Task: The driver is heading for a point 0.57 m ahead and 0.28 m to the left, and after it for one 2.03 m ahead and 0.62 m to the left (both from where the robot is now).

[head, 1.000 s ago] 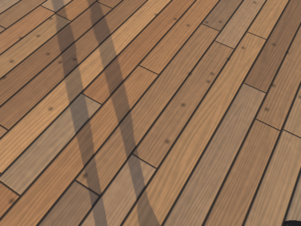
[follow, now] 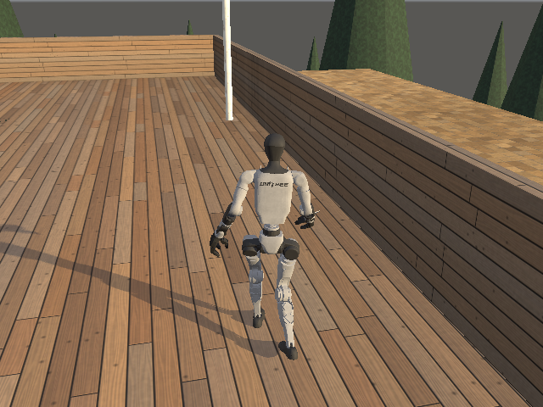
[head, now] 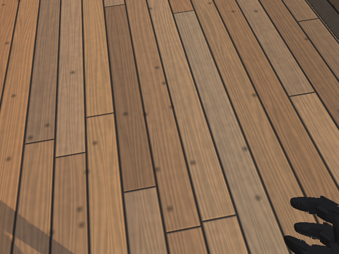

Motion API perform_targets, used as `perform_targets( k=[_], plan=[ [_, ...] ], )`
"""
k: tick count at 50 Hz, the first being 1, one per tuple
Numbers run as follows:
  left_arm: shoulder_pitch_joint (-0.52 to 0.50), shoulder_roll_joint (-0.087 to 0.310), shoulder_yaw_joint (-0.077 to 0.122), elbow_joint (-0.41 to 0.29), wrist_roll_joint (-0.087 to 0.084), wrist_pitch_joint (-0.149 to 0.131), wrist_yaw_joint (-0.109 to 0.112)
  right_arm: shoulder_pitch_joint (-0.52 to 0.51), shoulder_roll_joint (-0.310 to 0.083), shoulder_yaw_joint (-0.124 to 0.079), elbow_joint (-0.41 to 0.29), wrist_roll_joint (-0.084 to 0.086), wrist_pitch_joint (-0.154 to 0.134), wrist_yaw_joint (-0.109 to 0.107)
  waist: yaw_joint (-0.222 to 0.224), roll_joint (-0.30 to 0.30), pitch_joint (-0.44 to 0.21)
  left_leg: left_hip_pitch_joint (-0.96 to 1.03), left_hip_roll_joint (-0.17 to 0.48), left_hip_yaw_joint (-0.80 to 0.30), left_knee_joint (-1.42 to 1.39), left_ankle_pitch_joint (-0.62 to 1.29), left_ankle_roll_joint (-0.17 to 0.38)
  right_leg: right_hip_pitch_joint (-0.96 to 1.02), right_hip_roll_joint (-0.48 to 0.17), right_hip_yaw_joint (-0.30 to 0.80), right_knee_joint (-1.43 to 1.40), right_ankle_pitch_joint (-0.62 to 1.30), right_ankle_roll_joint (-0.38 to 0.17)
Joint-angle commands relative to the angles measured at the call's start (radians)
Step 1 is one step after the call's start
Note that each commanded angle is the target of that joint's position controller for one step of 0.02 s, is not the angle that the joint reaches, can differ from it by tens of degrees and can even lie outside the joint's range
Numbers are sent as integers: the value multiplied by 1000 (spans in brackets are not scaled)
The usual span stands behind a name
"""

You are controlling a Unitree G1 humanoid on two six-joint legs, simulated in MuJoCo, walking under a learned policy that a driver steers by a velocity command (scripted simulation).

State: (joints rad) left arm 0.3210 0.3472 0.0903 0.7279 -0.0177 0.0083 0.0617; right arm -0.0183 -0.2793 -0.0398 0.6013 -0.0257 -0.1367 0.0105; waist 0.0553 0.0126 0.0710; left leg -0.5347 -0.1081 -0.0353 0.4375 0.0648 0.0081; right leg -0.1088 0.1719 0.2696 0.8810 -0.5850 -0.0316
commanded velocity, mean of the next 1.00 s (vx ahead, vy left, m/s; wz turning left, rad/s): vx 0.04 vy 0.00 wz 0.68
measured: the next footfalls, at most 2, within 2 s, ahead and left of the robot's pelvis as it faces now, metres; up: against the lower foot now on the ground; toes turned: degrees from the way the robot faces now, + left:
right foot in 0.40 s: +0.21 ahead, -0.11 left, +0.00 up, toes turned +25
left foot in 0.88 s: +0.05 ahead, +0.11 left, +0.00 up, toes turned +45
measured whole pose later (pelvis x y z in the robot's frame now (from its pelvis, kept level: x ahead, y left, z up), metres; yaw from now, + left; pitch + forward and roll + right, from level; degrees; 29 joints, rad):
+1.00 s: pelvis +0.08 +0.01 +0.03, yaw +48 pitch +3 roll -2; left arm 0.13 0.35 0.10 0.68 0.01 0.00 0.03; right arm 0.19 -0.33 -0.08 0.56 0.01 0.04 0.00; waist 0.01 -0.03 0.07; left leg -0.34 -0.03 -0.04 0.56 -0.26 0.04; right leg -0.53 -0.04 0.01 1.10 -0.46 0.06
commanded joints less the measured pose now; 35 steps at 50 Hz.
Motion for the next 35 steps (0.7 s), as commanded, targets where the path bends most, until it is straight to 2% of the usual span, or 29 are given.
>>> perform_targets(
  k=[1, 2, 3, 4, 5, 6, 8, 9, 11, 13, 17, 19, 20, 21, 22, 23, 24, 25, 26, 27, 29, 31, 35],
  plan=[
    [392, 30, -25, 29, -15, 3, -37, 257, -125, -33, 42, -13, 9, 16, 7, 183, -564, 877, 554, -798, 17, 350, 368, -389, -41, 95, 656, -41, 98],
    [186, 102, -13, 3, -4, 17, -42, 176, -79, -26, -1, 12, 25, 19, -48, 77, -416, 719, 422, -643, -56, 41, 314, -401, -87, -24, 620, 26, 106],
    [18, 119, -7, -51, 23, 22, -34, 112, -73, -14, -10, 26, 42, 24, -47, -26, -293, 545, 336, -565, -118, -171, 248, -417, -106, -96, 541, 98, 100],
    [-63, 117, -6, -90, 42, 25, -25, 88, -95, -17, -10, 38, 53, 22, -39, -39, -194, 409, 284, -536, -157, -223, 226, -416, -109, -124, 466, 142, 100],
    [-90, 98, -10, -108, 45, 23, -24, 99, -135, -32, -2, 37, 63, 18, -30, -16, -134, 327, 238, -504, -176, -212, 203, -383, -112, -127, 371, 165, 92],
    [-94, 67, -18, -115, 43, 16, -22, 122, -146, -42, 3, 34, 67, 16, -29, 19, -116, 313, 203, -473, -183, -166, 188, -367, -113, -130, 271, 162, 85],
    [-100, 16, -34, -112, 38, 0, -10, 156, -145, -52, 11, 33, 73, 10, -32, 65, -149, 339, 195, -446, -167, -19, 189, -336, -107, -141, 103, 100, 85],
    [-110, 12, -36, -112, 37, -1, -6, 170, -155, -58, 12, 32, 80, 6, -33, 75, -177, 349, 201, -458, -160, -7, 197, -318, -100, -141, 50, 84, 87],
    [-122, 25, -30, -107, 28, 6, -3, 172, -185, -75, 0, 42, 101, -5, -32, 94, -204, 329, 201, -497, -179, -199, 195, -278, -91, -128, -30, 135, 84],
    [-158, 34, -25, -109, 21, 9, -8, 163, -194, -85, -13, 51, 124, -18, -42, 121, -165, 254, 185, -518, -219, -398, 175, -243, -85, -124, -103, 216, 78],
    [-198, 23, -19, -110, 14, -19, -32, 197, -189, -96, -21, 53, 166, -44, -64, 151, -136, 225, 155, -559, -222, -521, 140, -175, -66, -121, -261, 277, 66],
    [-162, 29, -10, -90, 5, -37, -41, 195, -185, -100, -30, 56, 180, -50, -43, 151, -139, 212, 134, -576, -190, -544, 110, -89, -79, -123, -413, 347, 45],
    [-133, 48, 0, -77, 6, -41, -39, 205, -172, -96, -33, 62, 182, -50, -29, 131, -147, 170, 98, -552, -144, -599, 77, -6, -126, -116, -508, 392, 21],
    [-118, 104, 13, -80, 22, -38, -33, 235, -139, -87, -38, 64, 184, -49, -42, 14, -183, 84, 28, -454, 18, -698, 32, 80, -291, 33, -573, 313, -56],
    [-182, 145, 15, -101, 55, -32, -32, 252, -125, -89, -48, 74, 179, -46, -78, -237, -144, -28, -98, -204, 324, -669, -7, 16, -469, 235, -650, 299, -158],
    [-254, 98, 4, -126, 85, -38, -33, 275, -202, -110, -45, 57, 167, -37, -107, -246, -104, -59, -16, -178, 525, -617, -44, -76, -519, 255, -645, 383, -193],
    [-309, 45, -9, -146, 70, -38, -24, 306, -227, -117, -19, 53, 170, -32, -125, -175, -91, -52, 17, -147, 617, -551, -63, -95, -475, 145, -617, 421, -168],
    [-327, 21, -16, -152, 48, -36, -16, 332, -206, -112, 3, 48, 178, -33, -123, -129, -90, -63, 28, -128, 688, -495, -79, -84, -420, 63, -597, 434, -141],
    [-322, 22, -19, -154, 35, -32, -10, 348, -179, -104, 10, 45, 185, -33, -116, -113, -89, -94, 45, -108, 775, -464, -94, -63, -403, 18, -583, 468, -140],
    [-309, 23, -23, -152, 32, -27, -5, 343, -161, -95, 2, 49, 189, -27, -104, -107, -76, -120, 68, -79, 826, -450, -110, -56, -398, -29, -578, 532, -153],
    [-255, 41, -18, -142, 39, -17, -1, 265, -143, -80, -42, 61, 188, -20, -58, -115, -66, -169, 120, -21, 777, -410, -138, -1, -389, -98, -585, 588, -175],
    [-195, 68, -7, -127, 45, -7, -1, 199, -134, -69, -81, 61, 186, -14, -12, -126, -80, -192, 158, -4, 705, -406, -159, 75, -414, -118, -580, 635, -199],
    [-183, 122, 18, -116, 41, 0, -18, 172, -110, -51, -116, 53, 187, 1, -2, -143, -119, -93, 199, 36, 550, -428, -149, 85, -455, -210, -567, 724, -209]
  ],
)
